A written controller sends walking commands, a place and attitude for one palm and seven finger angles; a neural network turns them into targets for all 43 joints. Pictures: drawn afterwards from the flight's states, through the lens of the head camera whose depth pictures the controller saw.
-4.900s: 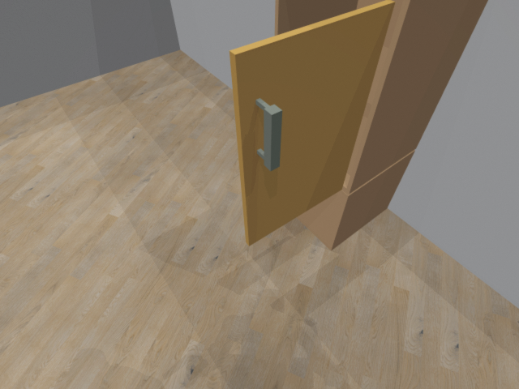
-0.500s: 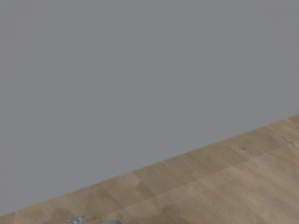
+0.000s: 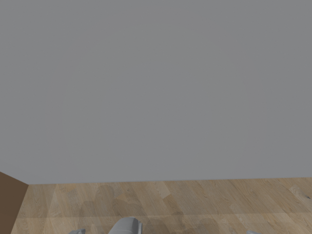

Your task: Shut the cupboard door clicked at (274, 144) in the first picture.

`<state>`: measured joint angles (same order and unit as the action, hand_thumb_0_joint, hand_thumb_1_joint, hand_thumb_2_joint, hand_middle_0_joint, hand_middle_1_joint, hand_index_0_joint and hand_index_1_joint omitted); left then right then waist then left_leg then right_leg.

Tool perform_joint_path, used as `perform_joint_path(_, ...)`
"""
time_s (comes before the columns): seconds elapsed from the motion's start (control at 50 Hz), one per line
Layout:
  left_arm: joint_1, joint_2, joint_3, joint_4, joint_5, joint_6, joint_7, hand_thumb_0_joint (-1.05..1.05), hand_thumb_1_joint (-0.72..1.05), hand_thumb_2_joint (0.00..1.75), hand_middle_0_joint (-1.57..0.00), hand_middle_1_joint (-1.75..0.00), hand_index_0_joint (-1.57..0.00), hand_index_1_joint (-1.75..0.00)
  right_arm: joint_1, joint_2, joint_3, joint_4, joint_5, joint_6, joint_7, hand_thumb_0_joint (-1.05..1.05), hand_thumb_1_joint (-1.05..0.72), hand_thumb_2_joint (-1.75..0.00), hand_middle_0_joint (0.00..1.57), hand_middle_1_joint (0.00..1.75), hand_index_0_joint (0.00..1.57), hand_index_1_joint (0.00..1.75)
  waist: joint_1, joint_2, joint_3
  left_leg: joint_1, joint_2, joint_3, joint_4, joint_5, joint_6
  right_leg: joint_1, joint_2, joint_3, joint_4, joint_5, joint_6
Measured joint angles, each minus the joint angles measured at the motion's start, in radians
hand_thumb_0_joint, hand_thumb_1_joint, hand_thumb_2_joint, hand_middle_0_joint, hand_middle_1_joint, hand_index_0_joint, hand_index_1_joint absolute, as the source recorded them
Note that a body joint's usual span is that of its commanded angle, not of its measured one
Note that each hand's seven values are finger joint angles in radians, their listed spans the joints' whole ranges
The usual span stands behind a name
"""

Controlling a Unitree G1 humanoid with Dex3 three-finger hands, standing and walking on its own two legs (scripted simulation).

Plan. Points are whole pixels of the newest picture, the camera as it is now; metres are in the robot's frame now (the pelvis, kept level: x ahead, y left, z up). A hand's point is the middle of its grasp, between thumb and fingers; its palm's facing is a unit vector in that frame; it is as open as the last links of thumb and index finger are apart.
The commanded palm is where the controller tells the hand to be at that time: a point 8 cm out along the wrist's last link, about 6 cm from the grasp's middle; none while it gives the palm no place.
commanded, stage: turn to face it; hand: left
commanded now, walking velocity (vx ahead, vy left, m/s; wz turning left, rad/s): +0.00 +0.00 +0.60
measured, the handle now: out of the picture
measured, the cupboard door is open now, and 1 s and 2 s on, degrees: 88 88 88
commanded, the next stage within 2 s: none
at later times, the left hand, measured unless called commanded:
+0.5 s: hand out of the picture +0.06 +0.24 -0.16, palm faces +0.31 -0.91 -0.28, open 7.4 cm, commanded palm none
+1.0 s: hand out of the picture -0.04 +0.19 -0.19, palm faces +0.59 -0.77 -0.24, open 7.4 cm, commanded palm none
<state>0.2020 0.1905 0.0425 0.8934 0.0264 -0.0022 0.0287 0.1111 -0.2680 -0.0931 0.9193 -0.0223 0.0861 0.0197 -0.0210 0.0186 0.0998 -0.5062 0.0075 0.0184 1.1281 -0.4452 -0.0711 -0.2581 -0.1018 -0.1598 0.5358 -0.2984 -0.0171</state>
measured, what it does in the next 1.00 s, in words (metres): steps on the spot, turning left: left foot, then right foot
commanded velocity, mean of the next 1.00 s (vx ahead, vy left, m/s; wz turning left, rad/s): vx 0.00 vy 0.00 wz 0.60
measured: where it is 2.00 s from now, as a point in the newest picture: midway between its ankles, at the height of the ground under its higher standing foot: outside the picture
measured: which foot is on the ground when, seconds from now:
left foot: up 0.00-0.18, down 0.20-0.58, up 0.60-0.92, down 0.94-1.00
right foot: down 0.00-0.20, up 0.22-0.56, down 0.58-0.94, up 0.96-1.00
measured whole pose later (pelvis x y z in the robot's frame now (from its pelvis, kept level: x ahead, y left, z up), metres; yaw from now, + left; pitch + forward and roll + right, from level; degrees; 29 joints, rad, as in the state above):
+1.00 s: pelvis +0.04 -0.02 -0.02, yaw +37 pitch +1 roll +1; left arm 0.21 0.24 0.07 0.92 0.02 0.04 0.02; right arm 0.10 -0.24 -0.07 0.89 -0.03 0.04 0.03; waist -0.01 -0.05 0.12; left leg -0.36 0.00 0.08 0.66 -0.30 0.05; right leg -0.35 -0.15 -0.15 0.93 -0.55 0.07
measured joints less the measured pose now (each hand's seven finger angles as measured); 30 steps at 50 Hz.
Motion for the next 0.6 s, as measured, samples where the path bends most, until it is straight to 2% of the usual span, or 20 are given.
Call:
perform_joint_path(0.06, 0.021, -0.011, -0.006, 0.007, 0.002, -0.004, -0.002, 0.01, 0.91, 0.90, -0.20, -0.30, -0.20, -0.29, -0.017, 0.012, 0.010, -0.005, 0.004, 0.000, 0.005, 0.00, -0.91, -0.89, 0.19, 0.30, 0.20, 0.30, 0.007, -0.020, 0.011, 0.045, 0.009, 0.034, -0.132, -0.002, -0.005, 0.025, -0.019, -0.040, -0.027, 0.003, 0.003)
perform_joint_path(0.14, 0.039, -0.012, -0.003, 0.020, 0.006, -0.004, -0.008, 0.01, 0.90, 0.90, -0.20, -0.30, -0.20, -0.30, -0.043, 0.028, 0.023, -0.013, 0.007, -0.006, 0.009, 0.00, -0.91, -0.89, 0.19, 0.30, 0.20, 0.30, 0.029, -0.041, 0.028, 0.123, 0.009, 0.075, -0.342, -0.002, 0.009, 0.031, -0.042, -0.093, 0.000, -0.023, 0.012)
perform_joint_path(0.18, 0.049, -0.003, 0.004, 0.028, 0.003, -0.001, -0.011, 0.01, 0.90, 0.90, -0.20, -0.30, -0.20, -0.30, -0.053, 0.037, 0.031, -0.022, 0.006, -0.015, 0.010, 0.00, -0.91, -0.89, 0.19, 0.30, 0.20, 0.30, 0.035, -0.051, 0.032, 0.174, 0.002, 0.094, -0.465, 0.056, 0.023, 0.023, -0.057, -0.119, 0.044, -0.051, 0.023)
perform_joint_path(0.2, 0.059, 0.003, 0.007, 0.031, -0.001, 0.002, -0.014, 0.01, 0.90, 0.90, -0.20, -0.30, -0.20, -0.30, -0.053, 0.037, 0.034, -0.031, 0.004, -0.022, 0.012, 0.00, -0.91, -0.89, 0.19, 0.30, 0.20, 0.30, 0.036, -0.053, 0.028, 0.208, 0.003, 0.103, -0.538, 0.133, 0.036, 0.009, -0.065, -0.130, 0.086, -0.073, 0.030)
perform_joint_path(0.22, 0.062, 0.010, 0.011, 0.035, -0.005, 0.009, -0.016, 0.01, 0.90, 0.90, -0.20, -0.30, -0.20, -0.30, -0.052, 0.039, 0.034, -0.038, 0.001, -0.033, 0.011, 0.00, -0.91, -0.89, 0.19, 0.30, 0.20, 0.30, 0.033, -0.055, 0.024, 0.211, -0.002, 0.095, -0.555, 0.151, 0.074, -0.021, -0.072, -0.118, 0.162, -0.104, 0.048)
perform_joint_path(0.26, 0.044, 0.032, 0.019, 0.048, -0.005, 0.039, -0.013, 0.01, 0.90, 0.90, -0.20, -0.30, -0.20, -0.30, -0.052, 0.050, 0.038, -0.043, -0.001, -0.046, 0.006, 0.00, -0.91, -0.89, 0.19, 0.30, 0.20, 0.30, 0.038, -0.071, 0.032, 0.191, -0.014, 0.081, -0.507, 0.124, 0.111, -0.102, -0.058, -0.022, 0.364, -0.216, 0.077)
perform_joint_path(0.3, 0.018, 0.044, 0.027, 0.060, -0.005, 0.059, -0.010, 0.01, 0.91, 0.90, -0.20, -0.30, -0.20, -0.29, -0.036, 0.057, 0.041, -0.042, -0.003, -0.051, -0.006, 0.00, -0.91, -0.89, 0.20, 0.30, 0.20, 0.30, 0.037, -0.067, 0.028, 0.193, -0.017, 0.057, -0.514, 0.119, 0.115, -0.170, -0.027, 0.052, 0.514, -0.219, 0.092)
perform_joint_path(0.36, -0.015, 0.054, 0.035, 0.052, -0.005, 0.062, -0.015, 0.01, 0.91, 0.90, -0.20, -0.30, -0.20, -0.29, -0.006, 0.060, 0.044, -0.026, -0.004, -0.051, -0.017, 0.00, -0.90, -0.89, 0.20, 0.30, 0.20, 0.30, 0.036, -0.053, 0.018, 0.214, -0.020, 0.021, -0.571, 0.153, 0.105, -0.225, -0.005, 0.112, 0.581, -0.150, 0.105)
perform_joint_path(0.46, -0.058, 0.058, 0.035, 0.017, -0.007, 0.052, -0.017, 0.01, 0.91, 0.90, -0.20, -0.30, -0.20, -0.29, 0.044, 0.057, 0.039, 0.002, -0.008, -0.046, -0.019, 0.00, -0.90, -0.89, 0.20, 0.30, 0.20, 0.30, 0.020, -0.025, 0.003, 0.230, -0.020, -0.038, -0.628, 0.188, 0.092, -0.212, 0.019, 0.147, 0.443, -0.121, 0.108)
perform_joint_path(0.52, -0.082, 0.053, 0.030, -0.001, -0.010, 0.045, -0.017, 0.01, 0.91, 0.90, -0.20, -0.30, -0.20, -0.29, 0.070, 0.051, 0.031, 0.012, -0.011, -0.039, -0.017, 0.00, -0.90, -0.89, 0.20, 0.30, 0.20, 0.30, 0.001, -0.004, -0.002, 0.219, -0.020, -0.077, -0.619, 0.186, 0.075, -0.156, 0.043, 0.147, 0.290, -0.120, 0.101)
perform_joint_path(0.56, -0.091, 0.048, 0.025, -0.013, -0.013, 0.032, -0.017, 0.01, 0.91, 0.90, -0.20, -0.30, -0.20, -0.29, 0.086, 0.045, 0.024, 0.018, -0.008, -0.031, -0.018, 0.00, -0.90, -0.89, 0.20, 0.30, 0.20, 0.30, -0.010, 0.008, -0.007, 0.203, -0.023, -0.105, -0.590, 0.172, 0.060, -0.090, 0.062, 0.135, 0.140, -0.056, 0.095)
perform_joint_path(0.58, -0.087, 0.050, 0.021, -0.024, -0.012, 0.021, -0.016, 0.01, 0.91, 0.90, -0.20, -0.30, -0.20, -0.29, 0.099, 0.043, 0.020, 0.017, -0.004, -0.028, -0.017, 0.00, -0.90, -0.89, 0.20, 0.30, 0.20, 0.30, -0.012, 0.002, -0.017, 0.187, -0.035, -0.113, -0.562, 0.158, 0.051, -0.049, 0.058, 0.132, 0.046, -0.015, 0.079)
perform_joint_path(0.6, -0.090, 0.042, 0.020, -0.027, -0.007, 0.009, -0.012, 0.01, 0.91, 0.90, -0.20, -0.30, -0.20, -0.29, 0.099, 0.036, 0.014, 0.021, 0.000, -0.023, -0.016, 0.00, -0.90, -0.89, 0.20, 0.30, 0.20, 0.30, -0.010, 0.009, -0.016, 0.160, -0.039, -0.115, -0.496, 0.090, 0.043, -0.044, 0.058, 0.124, 0.037, -0.020, 0.051)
